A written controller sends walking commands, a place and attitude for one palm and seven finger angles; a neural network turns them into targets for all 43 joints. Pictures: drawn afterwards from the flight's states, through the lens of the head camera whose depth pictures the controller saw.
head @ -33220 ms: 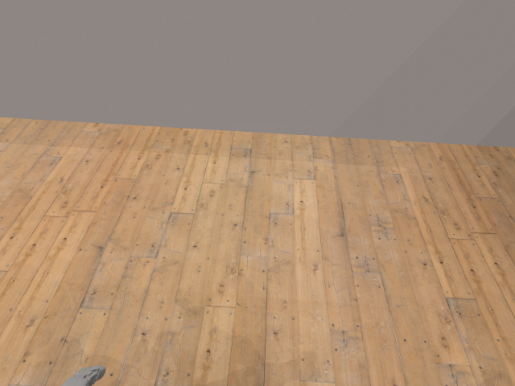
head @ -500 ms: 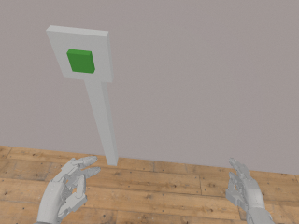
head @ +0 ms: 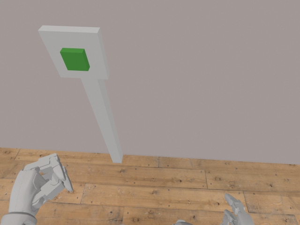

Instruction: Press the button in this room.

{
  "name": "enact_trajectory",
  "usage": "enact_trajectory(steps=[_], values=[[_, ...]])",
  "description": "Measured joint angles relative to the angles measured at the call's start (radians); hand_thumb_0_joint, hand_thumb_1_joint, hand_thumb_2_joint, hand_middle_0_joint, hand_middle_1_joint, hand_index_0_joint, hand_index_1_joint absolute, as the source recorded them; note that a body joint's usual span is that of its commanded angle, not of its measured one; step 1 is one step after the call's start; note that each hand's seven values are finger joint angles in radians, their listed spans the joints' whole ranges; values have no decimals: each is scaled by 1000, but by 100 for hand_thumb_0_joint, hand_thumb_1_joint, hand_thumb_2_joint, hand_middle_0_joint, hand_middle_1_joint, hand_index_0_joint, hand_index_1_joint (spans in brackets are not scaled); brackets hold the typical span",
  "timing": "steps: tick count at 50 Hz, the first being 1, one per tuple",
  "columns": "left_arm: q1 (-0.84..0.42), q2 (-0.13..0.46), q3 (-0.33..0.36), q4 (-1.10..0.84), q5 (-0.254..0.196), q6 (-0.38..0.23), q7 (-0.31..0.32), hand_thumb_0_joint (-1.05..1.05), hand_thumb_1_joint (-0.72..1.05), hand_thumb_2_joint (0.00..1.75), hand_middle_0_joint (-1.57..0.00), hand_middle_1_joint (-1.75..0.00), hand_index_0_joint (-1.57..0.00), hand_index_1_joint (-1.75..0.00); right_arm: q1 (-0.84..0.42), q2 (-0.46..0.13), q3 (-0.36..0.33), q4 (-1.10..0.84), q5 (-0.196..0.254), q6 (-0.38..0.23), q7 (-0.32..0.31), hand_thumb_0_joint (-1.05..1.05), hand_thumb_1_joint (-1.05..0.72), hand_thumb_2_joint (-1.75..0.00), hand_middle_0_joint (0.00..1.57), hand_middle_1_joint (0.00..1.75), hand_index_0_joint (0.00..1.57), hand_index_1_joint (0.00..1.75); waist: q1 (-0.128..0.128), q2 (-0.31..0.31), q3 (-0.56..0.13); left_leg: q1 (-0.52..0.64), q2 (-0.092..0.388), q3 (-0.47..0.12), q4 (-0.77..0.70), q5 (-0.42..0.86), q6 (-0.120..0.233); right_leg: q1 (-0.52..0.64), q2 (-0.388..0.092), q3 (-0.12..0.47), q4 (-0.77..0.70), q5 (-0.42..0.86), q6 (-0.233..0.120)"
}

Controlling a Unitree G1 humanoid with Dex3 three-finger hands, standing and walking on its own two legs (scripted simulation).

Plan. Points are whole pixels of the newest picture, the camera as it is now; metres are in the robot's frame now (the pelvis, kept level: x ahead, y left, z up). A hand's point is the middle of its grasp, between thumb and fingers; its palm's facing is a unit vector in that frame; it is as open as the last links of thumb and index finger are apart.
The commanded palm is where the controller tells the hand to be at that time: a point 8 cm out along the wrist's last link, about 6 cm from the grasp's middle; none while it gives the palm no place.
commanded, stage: raise the hand and make a fist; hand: left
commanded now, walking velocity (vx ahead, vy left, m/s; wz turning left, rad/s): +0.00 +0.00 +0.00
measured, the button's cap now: (76, 59) +0.55 +0.24 +0.14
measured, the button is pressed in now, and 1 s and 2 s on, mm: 0 0 0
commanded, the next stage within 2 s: aim a knuckle at the button in 1.12 s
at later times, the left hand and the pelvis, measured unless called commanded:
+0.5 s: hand (43, 167) +0.23 +0.23 +0.11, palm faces +0.01 -1.00 -0.08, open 3.1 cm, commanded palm +0.19 +0.29 +0.12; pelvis +0.01 +0.03 +0.02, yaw +1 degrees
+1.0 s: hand (36, 150) +0.25 +0.24 +0.14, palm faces +0.02 -1.00 -0.05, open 3.1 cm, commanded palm +0.22 +0.29 +0.15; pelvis +0.02 +0.03 +0.04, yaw +0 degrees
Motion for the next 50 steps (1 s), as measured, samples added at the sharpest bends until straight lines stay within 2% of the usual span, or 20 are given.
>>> enact_trajectory(steps=[3,5,8,12,19,27,32,36,43,46,50], values=[[13,4,11,-6,25,-61,28,2,90,90,-122,-141,-122,-141,20,-39,-16,9,-3,-18,0,1,-90,-90,20,30,20,30,13,1,4,8,-6,-9,-8,6,5,17,-5,-8,-16,7,4],[9,7,-4,6,33,-89,15,2,90,90,-124,-144,-124,-144,18,-65,-18,15,-2,-36,-1,1,-90,-90,20,30,20,30,18,6,10,8,-10,-15,-6,8,10,24,-9,-14,-22,10,9],[-10,12,-45,27,38,-95,-29,2,90,90,-127,-147,-127,-147,-1,-88,-16,18,4,-66,-7,2,-90,-90,20,30,20,30,22,10,18,15,-14,-17,-9,11,18,36,-12,-16,-33,17,15],[-43,28,-70,32,47,-68,-43,2,90,90,-129,-148,-129,-149,-31,-81,-6,12,6,-95,-15,2,-90,-90,20,30,20,30,23,4,17,49,-16,-11,-32,16,24,70,-12,-10,-59,27,22],[-102,24,-27,8,37,-11,8,2,90,90,-130,-150,-130,-150,-58,-43,29,-8,3,-104,-3,1,-90,-90,20,30,20,30,36,11,5,135,-23,-7,-90,26,32,157,-14,-6,-119,40,34],[-154,42,-47,23,55,107,-40,2,90,90,-130,-150,-130,-150,-62,-38,70,-9,-4,-95,-1,1,-90,-90,20,30,20,30,58,22,25,205,-33,-5,-154,45,42,229,-18,-4,-184,60,45],[-191,59,-11,10,40,121,-36,2,90,90,-130,-150,-130,-150,-48,-40,77,12,-7,-93,-4,1,-90,-90,20,30,20,30,65,16,37,247,-35,-5,-194,58,41,272,-16,-4,-225,73,48],[-239,64,15,19,31,134,-43,2,90,90,-130,-150,-130,-150,-38,-50,75,35,-5,-91,-5,1,-90,-90,20,30,20,30,66,19,40,276,-36,-7,-223,68,42,302,-16,-6,-255,84,49],[-267,67,17,71,24,214,-82,1,90,90,-130,-150,-130,-150,-40,-65,67,41,1,-76,-11,1,-90,-90,20,30,20,30,51,20,42,307,-39,5,-267,87,43,323,-15,6,-286,99,50],[-245,60,13,63,30,221,-71,2,90,90,-130,-150,-130,-150,-38,-65,61,33,-4,-75,-8,1,-90,-90,20,30,20,30,49,13,46,316,-37,10,-278,93,41,327,-13,11,-293,103,48],[-222,48,12,34,37,180,-41,2,90,90,-130,-150,-130,-150,-32,-64,54,32,-9,-81,-3,1,-90,-90,20,30,20,30,54,7,50,326,-34,9,-286,96,37,338,-9,10,-301,107,44]])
